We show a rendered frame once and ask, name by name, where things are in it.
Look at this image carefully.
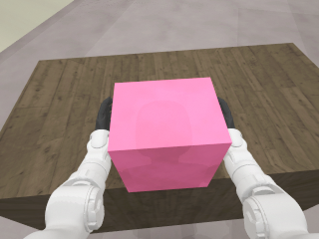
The robot left hand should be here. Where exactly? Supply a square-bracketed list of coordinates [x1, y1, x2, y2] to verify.
[95, 97, 114, 131]

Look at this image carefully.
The right robot upper arm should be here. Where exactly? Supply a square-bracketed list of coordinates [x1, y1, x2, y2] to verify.
[242, 193, 319, 239]

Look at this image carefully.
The robot right hand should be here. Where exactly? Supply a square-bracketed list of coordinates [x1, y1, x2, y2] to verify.
[217, 97, 235, 129]

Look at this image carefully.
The left robot forearm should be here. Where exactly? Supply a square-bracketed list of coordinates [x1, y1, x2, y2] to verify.
[45, 129, 112, 226]

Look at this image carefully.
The pedestal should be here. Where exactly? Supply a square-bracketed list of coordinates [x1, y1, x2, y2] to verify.
[0, 43, 319, 234]

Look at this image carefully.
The carton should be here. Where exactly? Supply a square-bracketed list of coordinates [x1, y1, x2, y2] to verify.
[107, 77, 232, 192]

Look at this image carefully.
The left robot upper arm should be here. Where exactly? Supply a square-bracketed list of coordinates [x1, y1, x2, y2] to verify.
[24, 185, 105, 239]

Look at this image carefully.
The right robot forearm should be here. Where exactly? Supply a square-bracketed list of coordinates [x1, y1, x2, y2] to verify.
[223, 128, 308, 230]

